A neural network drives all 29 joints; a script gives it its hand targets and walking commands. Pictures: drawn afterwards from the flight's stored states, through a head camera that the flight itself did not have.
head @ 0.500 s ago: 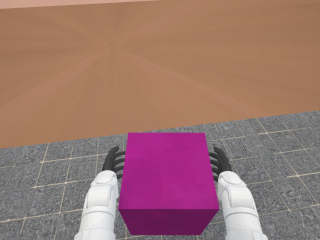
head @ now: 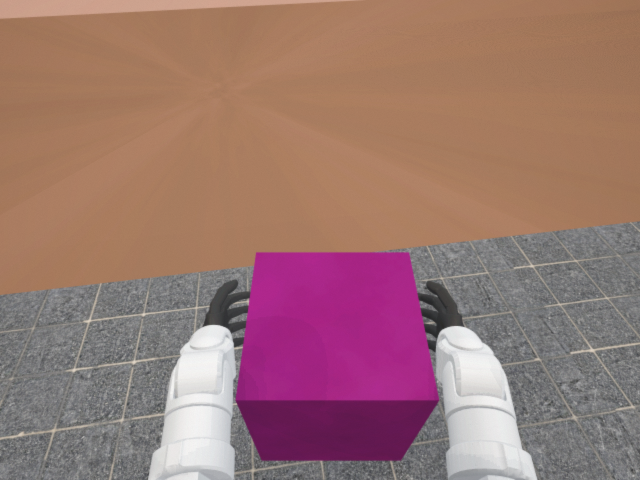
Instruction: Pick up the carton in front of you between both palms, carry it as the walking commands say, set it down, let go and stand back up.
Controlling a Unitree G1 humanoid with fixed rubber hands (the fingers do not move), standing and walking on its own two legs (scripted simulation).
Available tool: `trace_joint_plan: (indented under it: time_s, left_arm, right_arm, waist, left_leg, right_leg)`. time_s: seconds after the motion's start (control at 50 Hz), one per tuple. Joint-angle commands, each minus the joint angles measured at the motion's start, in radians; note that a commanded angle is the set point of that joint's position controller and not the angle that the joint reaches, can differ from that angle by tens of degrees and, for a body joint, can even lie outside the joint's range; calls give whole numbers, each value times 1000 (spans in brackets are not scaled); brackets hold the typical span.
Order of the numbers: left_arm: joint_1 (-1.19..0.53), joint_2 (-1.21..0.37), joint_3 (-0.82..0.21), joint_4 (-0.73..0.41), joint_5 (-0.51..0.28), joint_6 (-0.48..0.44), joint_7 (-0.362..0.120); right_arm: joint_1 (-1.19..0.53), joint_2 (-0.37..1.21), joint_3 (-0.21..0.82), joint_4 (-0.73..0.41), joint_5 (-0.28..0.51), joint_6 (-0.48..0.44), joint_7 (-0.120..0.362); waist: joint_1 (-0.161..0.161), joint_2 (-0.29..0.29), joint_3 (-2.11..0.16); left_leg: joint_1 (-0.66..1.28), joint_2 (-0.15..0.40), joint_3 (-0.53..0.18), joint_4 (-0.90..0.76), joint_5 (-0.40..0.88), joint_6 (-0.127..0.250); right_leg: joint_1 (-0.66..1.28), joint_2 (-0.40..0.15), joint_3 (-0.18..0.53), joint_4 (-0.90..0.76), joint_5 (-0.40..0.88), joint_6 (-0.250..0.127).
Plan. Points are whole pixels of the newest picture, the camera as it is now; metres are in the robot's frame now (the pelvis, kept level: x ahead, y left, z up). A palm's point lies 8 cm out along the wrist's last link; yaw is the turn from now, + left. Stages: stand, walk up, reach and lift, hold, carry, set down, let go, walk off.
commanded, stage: reach and lift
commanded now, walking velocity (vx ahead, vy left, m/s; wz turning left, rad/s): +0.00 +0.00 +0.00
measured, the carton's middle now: (331, 361) +0.30 +0.00 -0.04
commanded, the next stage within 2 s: hold in 0.54 s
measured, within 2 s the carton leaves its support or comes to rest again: neither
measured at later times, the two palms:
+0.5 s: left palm (216, 329) +0.31 +0.15 +0.04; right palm (449, 331) +0.30 -0.15 +0.04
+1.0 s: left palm (210, 327) +0.30 +0.15 +0.06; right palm (452, 328) +0.30 -0.15 +0.06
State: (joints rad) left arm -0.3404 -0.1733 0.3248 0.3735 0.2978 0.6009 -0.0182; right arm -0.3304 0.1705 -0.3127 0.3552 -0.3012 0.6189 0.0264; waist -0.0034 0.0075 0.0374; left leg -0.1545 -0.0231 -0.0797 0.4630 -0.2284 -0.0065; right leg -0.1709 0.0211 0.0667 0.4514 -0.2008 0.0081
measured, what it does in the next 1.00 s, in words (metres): stands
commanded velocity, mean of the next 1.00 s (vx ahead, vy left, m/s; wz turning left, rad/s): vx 0.06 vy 0.00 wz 0.00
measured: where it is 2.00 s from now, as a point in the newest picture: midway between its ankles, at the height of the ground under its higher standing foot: (316, 419)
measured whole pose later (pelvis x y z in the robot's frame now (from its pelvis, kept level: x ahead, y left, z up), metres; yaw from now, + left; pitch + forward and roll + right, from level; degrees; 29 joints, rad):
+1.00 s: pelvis +0.01 +0.00 +0.00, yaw +1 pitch -4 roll +0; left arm -0.26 -0.15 0.22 0.21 0.26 0.77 -0.01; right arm -0.25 0.15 -0.21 0.19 -0.25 0.78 0.01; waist -0.01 0.01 -0.06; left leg -0.17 -0.02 -0.08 0.49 -0.36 -0.01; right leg -0.17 0.02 0.05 0.46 -0.32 0.01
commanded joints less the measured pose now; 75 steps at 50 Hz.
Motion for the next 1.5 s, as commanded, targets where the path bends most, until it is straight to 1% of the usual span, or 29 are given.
trace_joint_plan:
  time_s: [0.0, 0.24, 0.5, 0.62, 0.74, 0.88, 0.9, 0.94, 0.96, 1.0, 1.04, 1.08, 1.1, 1.12, 1.14, 1.16, 1.18, 1.2, 1.24, 1.28, 1.3, 1.32, 1.34, 1.36, 1.38, 1.4, 1.42, 1.44, 1.48]
  left_arm:
    - [-488, -937, -563, 15, -211, -7, -233]
    - [-374, -918, -596, -80, -237, 22, -225]
    - [-355, -908, -616, -137, -253, 55, -216]
    - [-327, -901, -679, -236, -292, 95, -206]
    - [-331, -848, -620, -195, -256, 135, -203]
    - [-425, -879, -631, -186, -267, 124, -216]
    - [-467, -877, -653, -172, -292, 131, -217]
    - [-465, -879, -665, -213, -296, 136, -210]
    - [-480, -888, -679, -237, -305, 141, -204]
    - [-464, -890, -699, -268, -320, 163, -188]
    - [-419, -884, -740, -319, -334, 201, -165]
    - [-417, -861, -765, -401, -351, 249, -144]
    - [-427, -863, -795, -442, -370, 274, -134]
    - [-438, -865, -817, -481, -388, 301, -123]
    - [-431, -856, -834, -508, -406, 328, -111]
    - [-436, -843, -858, -545, -426, 352, -101]
    - [-410, -838, -886, -572, -453, 378, -89]
    - [-379, -830, -906, -605, -475, 400, -76]
    - [-309, -811, -917, -674, -495, 440, -49]
    - [-221, -796, -913, -731, -499, 477, -19]
    - [-172, -789, -904, -757, -498, 495, -4]
    - [-141, -781, -893, -786, -494, 512, 9]
    - [-88, -771, -877, -799, -486, 530, 23]
    - [-42, -749, -854, -814, -472, 542, 38]
    - [-37, -749, -835, -823, -461, 552, 53]
    - [-33, -759, -825, -862, -462, 562, 62]
    - [-72, -758, -823, -895, -468, 569, 71]
    - [-108, -749, -817, -923, -475, 574, 79]
    - [-126, -748, -849, -960, -512, 584, 92]
  right_arm:
    - [-504, 929, 566, -2, 218, -19, 220]
    - [-391, 913, 601, -97, 247, 11, 210]
    - [-373, 889, 616, -155, 258, 40, 206]
    - [-353, 888, 692, -257, 304, 80, 199]
    - [-347, 839, 621, -207, 263, 119, 193]
    - [-442, 877, 635, -198, 275, 109, 204]
    - [-478, 878, 646, -180, 284, 114, 203]
    - [-493, 885, 673, -225, 316, 117, 199]
    - [-514, 890, 690, -248, 328, 122, 195]
    - [-524, 895, 717, -283, 349, 146, 185]
    - [-505, 902, 766, -328, 390, 183, 174]
    - [-508, 897, 797, -381, 417, 226, 161]
    - [-489, 883, 805, -405, 421, 250, 148]
    - [-458, 866, 810, -432, 420, 275, 132]
    - [-409, 857, 811, -450, 418, 299, 114]
    - [-370, 837, 803, -485, 410, 322, 95]
    - [-340, 824, 806, -537, 413, 348, 74]
    - [-321, 808, 813, -588, 420, 373, 55]
    - [-267, 795, 833, -670, 437, 417, 25]
    - [-202, 782, 851, -740, 457, 458, 3]
    - [-172, 776, 857, -770, 469, 478, -6]
    - [-136, 765, 861, -796, 479, 496, -14]
    - [-124, 748, 862, -823, 490, 514, -23]
    - [-129, 736, 866, -870, 508, 536, -31]
    - [-170, 720, 881, -915, 536, 555, -38]
    - [-177, 736, 895, -936, 561, 566, -41]
    - [-191, 740, 889, -938, 571, 570, -46]
    - [-187, 745, 873, -936, 560, 569, -54]
    - [-137, 737, 849, -928, 550, 573, -76]
  waist:
    - [0, -6, -281]
    - [1, -6, -286]
    - [-2, -1, -259]
    - [6, -4, -301]
    - [1, -1, -157]
    - [3, 0, -202]
    - [0, -9, -267]
    - [5, -32, -237]
    - [4, -51, -220]
    - [12, -110, -279]
    - [7, -154, -332]
    - [2, -108, -329]
    - [0, -27, -299]
    - [-9, 157, -270]
    - [-18, 252, -219]
    - [-25, 208, -193]
    - [-25, 164, -215]
    - [-25, 139, -258]
    - [-24, 159, -309]
    - [-18, 164, -335]
    - [-9, 137, -350]
    - [-9, 89, -375]
    - [8, 20, -414]
    - [27, -225, -425]
    - [33, -292, -372]
    - [32, -194, -328]
    - [29, -113, -311]
    - [29, -67, -302]
    - [22, -77, -278]
  left_leg:
    - [28, -66, 9, -99, 98, 7]
    - [88, -73, 2, -121, 240, -2]
    - [108, -72, -5, -135, 245, -4]
    - [151, -70, -12, -147, 313, -4]
    - [94, -64, 2, -174, 129, -2]
    - [84, -61, 4, -156, 87, 4]
    - [-26, 105, -8, -97, -105, 17]
    - [-123, 67, -14, -98, -470, 7]
    - [-172, 56, 6, -57, -476, 0]
    - [-183, 19, 89, 101, -247, -9]
    - [-141, 4, 142, 124, -172, -7]
    - [-21, -1, 152, -16, -217, 5]
    - [1, 67, 47, -106, -304, 20]
    - [49, 223, -203, -223, -462, 77]
    - [124, 339, -397, -312, -489, 142]
    - [141, 377, -447, -324, -396, 188]
    - [154, 366, -394, -299, -275, 200]
    - [181, 337, -295, -270, -173, 188]
    - [169, 270, -143, -229, -10, 150]
    - [122, 227, -45, -175, 44, 130]
    - [46, 205, 10, -117, 13, 113]
    - [-83, 183, 59, -38, -16, 90]
    - [-267, 157, 108, 105, -56, 58]
    - [-524, 83, 208, 361, -196, 10]
    - [-700, 52, 185, 499, -307, 17]
    - [-730, 111, 126, 594, -326, 25]
    - [-727, 135, 118, 635, -308, 26]
    - [-718, 162, 112, 603, -250, 22]
    - [-626, 163, 142, 454, -128, 5]
  right_leg:
    - [137, 67, -2, -74, 104, -7]
    - [191, 72, 8, -100, 245, 2]
    - [196, 76, 8, -112, 230, 0]
    - [238, 76, 12, -124, 293, 5]
    - [187, 70, 6, -148, 117, -5]
    - [190, 66, 2, -131, 80, -5]
    - [93, -110, -11, -70, -117, -8]
    - [-11, -98, 37, -128, -524, -21]
    - [-25, -109, 53, -132, -561, -28]
    - [2, -174, 128, -169, -453, -66]
    - [-28, -231, 181, -198, -444, -110]
    - [-156, -183, 80, -154, -508, -89]
    - [-223, -130, 2, -51, -486, -57]
    - [-346, -66, -99, 175, -395, -12]
    - [-509, -25, -177, 310, -303, 11]
    - [-567, -71, -145, 321, -284, 2]
    - [-555, -85, -140, 293, -284, 0]
    - [-517, -78, -152, 242, -274, 2]
    - [-404, -27, -221, 156, -191, 12]
    - [-265, 0, -273, 31, -118, 12]
    - [-117, 7, -298, -59, -43, 11]
    - [84, -15, -280, -100, -1, 3]
    - [312, -117, -161, -111, -43, -26]
    - [454, -355, 203, -202, -243, -124]
    - [475, -490, 429, -229, -203, -239]
    - [406, -501, 421, -230, -142, -268]
    - [351, -466, 347, -234, -116, -250]
    - [306, -440, 266, -270, -178, -218]
    - [219, -376, 109, -318, -159, -160]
